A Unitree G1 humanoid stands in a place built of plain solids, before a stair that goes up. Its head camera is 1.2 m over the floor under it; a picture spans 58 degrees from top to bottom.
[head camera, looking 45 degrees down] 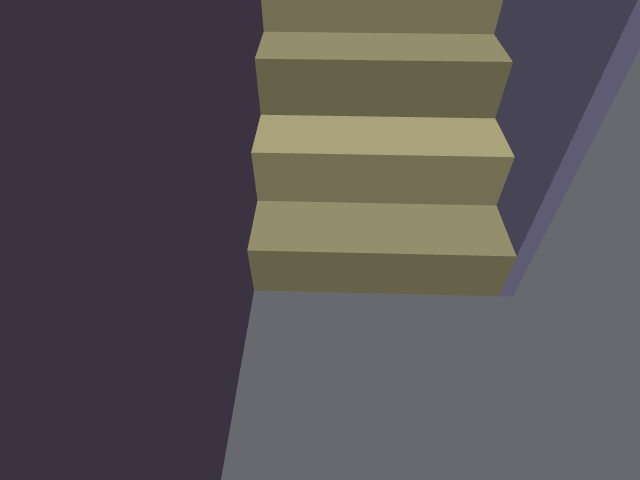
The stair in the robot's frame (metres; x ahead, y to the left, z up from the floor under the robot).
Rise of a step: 0.20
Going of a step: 0.24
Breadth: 0.85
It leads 2 degrees to the right of straight ahead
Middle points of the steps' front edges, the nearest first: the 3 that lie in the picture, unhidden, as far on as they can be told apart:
0.94 -0.19 0.20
1.18 -0.20 0.41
1.43 -0.21 0.61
